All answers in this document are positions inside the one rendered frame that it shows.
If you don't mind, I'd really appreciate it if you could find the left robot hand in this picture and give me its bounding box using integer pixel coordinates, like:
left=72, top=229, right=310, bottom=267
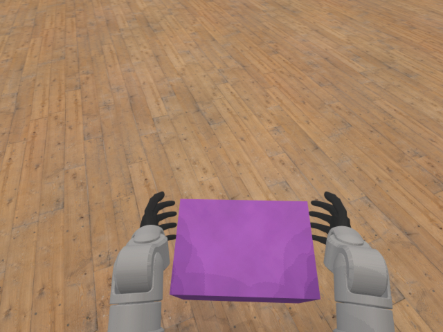
left=140, top=192, right=177, bottom=241

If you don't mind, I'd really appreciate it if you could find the right robot forearm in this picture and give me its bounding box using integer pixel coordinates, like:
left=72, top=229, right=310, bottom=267
left=323, top=226, right=395, bottom=332

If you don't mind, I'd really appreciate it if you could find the left robot forearm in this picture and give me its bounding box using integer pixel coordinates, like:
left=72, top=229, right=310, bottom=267
left=107, top=225, right=170, bottom=332

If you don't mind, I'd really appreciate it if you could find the right robot hand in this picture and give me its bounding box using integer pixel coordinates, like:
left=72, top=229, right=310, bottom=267
left=309, top=192, right=351, bottom=245

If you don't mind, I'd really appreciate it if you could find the carton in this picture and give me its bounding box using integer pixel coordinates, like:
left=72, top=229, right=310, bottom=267
left=170, top=199, right=320, bottom=304

